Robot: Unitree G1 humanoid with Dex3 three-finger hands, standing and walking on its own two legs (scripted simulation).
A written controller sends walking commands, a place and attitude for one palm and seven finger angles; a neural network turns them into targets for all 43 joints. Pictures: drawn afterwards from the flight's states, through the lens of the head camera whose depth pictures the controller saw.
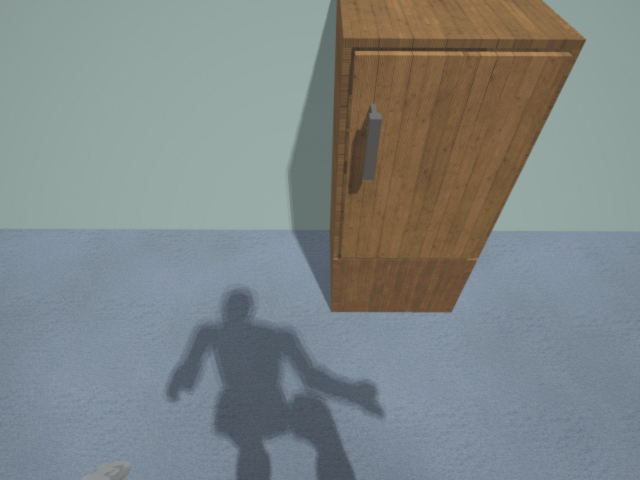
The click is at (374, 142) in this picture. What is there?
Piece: cupboard door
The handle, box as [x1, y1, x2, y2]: [363, 104, 381, 179]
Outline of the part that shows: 375,104 370,105 371,112 369,113 363,166 363,179 373,179 381,123 380,113 376,112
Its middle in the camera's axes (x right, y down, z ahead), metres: +0.10 -0.20 +0.81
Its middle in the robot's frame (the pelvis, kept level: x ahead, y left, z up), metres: +0.75 -0.07 +0.00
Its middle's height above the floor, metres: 0.77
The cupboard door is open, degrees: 0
